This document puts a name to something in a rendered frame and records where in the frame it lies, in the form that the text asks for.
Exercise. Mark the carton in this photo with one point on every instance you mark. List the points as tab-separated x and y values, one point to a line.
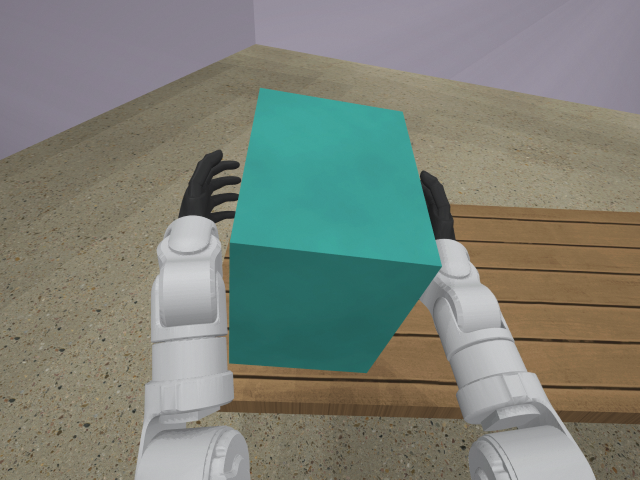
332	244

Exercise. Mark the robot left hand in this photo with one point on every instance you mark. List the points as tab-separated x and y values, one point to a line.
197	199

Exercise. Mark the robot right upper arm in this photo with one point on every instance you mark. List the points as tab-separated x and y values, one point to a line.
536	453

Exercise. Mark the robot right forearm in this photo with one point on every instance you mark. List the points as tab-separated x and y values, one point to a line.
495	389

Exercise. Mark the robot left upper arm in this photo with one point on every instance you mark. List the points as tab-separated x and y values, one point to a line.
202	453

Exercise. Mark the robot left forearm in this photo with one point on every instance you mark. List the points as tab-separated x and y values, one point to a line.
190	377

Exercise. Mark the robot right hand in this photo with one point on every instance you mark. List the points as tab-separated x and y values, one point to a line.
438	207

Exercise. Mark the table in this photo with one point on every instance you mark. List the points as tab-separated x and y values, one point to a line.
568	286

